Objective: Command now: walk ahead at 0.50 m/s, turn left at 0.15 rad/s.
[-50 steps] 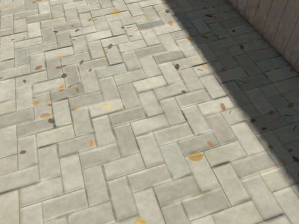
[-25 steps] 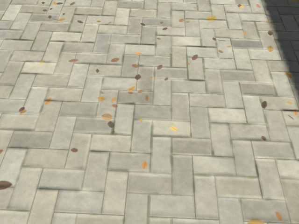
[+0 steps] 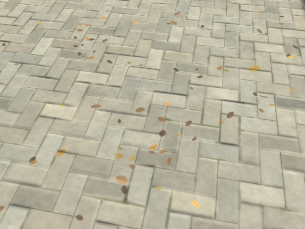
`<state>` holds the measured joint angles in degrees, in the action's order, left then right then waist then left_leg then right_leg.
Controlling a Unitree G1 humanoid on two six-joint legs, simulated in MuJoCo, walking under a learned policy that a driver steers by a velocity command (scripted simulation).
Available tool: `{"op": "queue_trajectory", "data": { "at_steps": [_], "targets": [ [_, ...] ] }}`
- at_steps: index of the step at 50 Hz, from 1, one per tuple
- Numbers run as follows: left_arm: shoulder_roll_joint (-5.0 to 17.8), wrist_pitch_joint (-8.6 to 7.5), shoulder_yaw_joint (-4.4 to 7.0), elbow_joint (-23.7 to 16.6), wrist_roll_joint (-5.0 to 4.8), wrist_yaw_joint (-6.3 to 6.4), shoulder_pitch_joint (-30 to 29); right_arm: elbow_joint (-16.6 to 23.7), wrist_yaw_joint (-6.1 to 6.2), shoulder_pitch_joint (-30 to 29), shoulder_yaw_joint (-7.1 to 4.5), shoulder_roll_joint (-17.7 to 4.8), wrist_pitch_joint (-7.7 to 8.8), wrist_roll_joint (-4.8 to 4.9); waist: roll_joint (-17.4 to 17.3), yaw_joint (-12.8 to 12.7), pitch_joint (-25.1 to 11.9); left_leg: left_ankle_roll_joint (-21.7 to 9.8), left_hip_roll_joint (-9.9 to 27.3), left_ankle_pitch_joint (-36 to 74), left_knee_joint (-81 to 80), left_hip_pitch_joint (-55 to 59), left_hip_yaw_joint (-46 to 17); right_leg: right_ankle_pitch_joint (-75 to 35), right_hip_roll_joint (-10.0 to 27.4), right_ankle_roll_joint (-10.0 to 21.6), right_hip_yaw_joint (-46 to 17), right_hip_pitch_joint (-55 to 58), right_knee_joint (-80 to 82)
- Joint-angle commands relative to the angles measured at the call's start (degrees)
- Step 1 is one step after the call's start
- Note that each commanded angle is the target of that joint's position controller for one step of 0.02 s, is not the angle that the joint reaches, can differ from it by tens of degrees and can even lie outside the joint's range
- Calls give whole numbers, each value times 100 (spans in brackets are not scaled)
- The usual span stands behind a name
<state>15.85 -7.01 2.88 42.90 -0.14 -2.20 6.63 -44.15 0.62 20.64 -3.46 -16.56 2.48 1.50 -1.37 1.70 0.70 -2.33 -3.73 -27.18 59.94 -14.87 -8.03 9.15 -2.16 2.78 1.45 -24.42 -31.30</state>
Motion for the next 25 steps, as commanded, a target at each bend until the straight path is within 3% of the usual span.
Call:
{"op": "queue_trajectory", "data": {
  "at_steps": [1, 2, 3, 6, 12, 17, 20, 21, 22, 23, 24, 25],
  "targets": [
    [678, 79, 173, -34, 17, 34, 856, 695, -11, -577, -127, -745, 180, -46, 446, -508, -175, -8, 662, 566, 1128, -2875, 120, 1346, 1881, 1046, -2856, 2415, 1774],
    [559, 69, 125, -48, 67, 45, 695, 692, -19, -589, -149, -689, 176, -109, 519, -346, -68, -2, 870, 854, 740, -2602, 133, 835, 1680, 984, -2473, 1996, 1889],
    [521, 60, 105, -39, 90, 52, 637, 650, -34, -474, -138, -584, 160, -101, 638, -244, -67, 23, 950, 1009, 541, -2329, 182, 460, 1521, 950, -2191, 1753, 2005],
    [681, 13, 138, 89, 11, 82, 771, 657, -31, -499, -80, -355, 123, -119, 640, -186, -68, 160, 1037, 1323, -42, -2337, 368, -528, 1443, 1086, -1615, 1600, 2240],
    [899, 119, 171, 341, -83, 167, 1215, 917, -106, -1598, 33, -118, 220, -113, 488, -546, 98, 286, 896, 3043, -2157, -2160, 667, -1322, 1160, 858, -709, 1766, 2332],
    [966, 272, 174, 614, -110, 190, 1711, 1178, -263, -2347, 40, -156, 292, -38, 495, -747, 313, 145, 697, 2977, -2927, -2208, 747, -1491, 1501, 807, -790, 2499, 2043],
    [1115, 368, 223, 666, -116, 239, 1642, 1174, -321, -2118, -33, -359, 325, -54, 637, -452, 116, -102, 512, 2350, -3190, -1667, 844, -2699, 1641, 652, -783, 2914, 1473],
    [1164, 394, 232, 651, -124, 254, 1521, 1038, -303, -1607, -116, -508, 327, -77, 670, -121, -211, -240, 344, 2366, -3340, -872, 1004, -3631, 1521, 558, -627, 2856, 891],
    [1067, 407, 187, 606, -98, 267, 1461, 779, -251, -734, -250, -785, 317, -102, 574, 297, -801, -442, 382, 2589, -3345, 477, 984, -3854, 1248, 397, -409, 2426, -120],
    [773, 378, 60, 427, 61, 281, 1445, 587, -172, 360, -364, -1212, 280, -178, -91, 669, -1718, -841, 1521, 2891, -3046, 2328, -273, -2095, 901, 196, -186, 1152, -1929],
    [118, 254, -131, 397, 17, 219, 2228, 476, -209, 444, -396, -1479, 256, -157, -1591, 200, -2362, -1719, 2673, 1697, -3621, 3993, -2900, 2179, -109, -105, -322, -1065, -3720],
    [763, 152, 9, 452, -105, 173, 1794, 509, -200, 459, -260, -903, 234, -98, -942, 483, -2083, -1522, 2518, 896, -4017, 3767, -3104, 2412, 178, -48, -910, -1704, -4244]
  ]
}}
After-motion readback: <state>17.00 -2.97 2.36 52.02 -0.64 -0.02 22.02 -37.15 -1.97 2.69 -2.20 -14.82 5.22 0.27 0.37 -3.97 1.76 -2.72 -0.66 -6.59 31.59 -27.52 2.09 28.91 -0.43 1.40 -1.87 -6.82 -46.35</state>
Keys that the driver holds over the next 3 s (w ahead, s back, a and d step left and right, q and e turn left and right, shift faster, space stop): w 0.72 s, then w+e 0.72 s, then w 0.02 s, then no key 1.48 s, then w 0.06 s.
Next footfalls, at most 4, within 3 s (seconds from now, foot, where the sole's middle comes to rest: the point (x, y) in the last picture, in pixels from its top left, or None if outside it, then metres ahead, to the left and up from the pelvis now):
0.44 left None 0.42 0.14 -0.76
0.98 right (180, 178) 0.71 -0.11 -0.76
1.48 left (150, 126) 1.03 0.02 -0.76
1.86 right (199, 130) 0.99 -0.23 -0.76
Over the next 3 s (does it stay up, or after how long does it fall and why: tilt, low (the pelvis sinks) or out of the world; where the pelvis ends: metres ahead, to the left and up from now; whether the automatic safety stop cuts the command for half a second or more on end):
stays up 0.97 -0.10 0.01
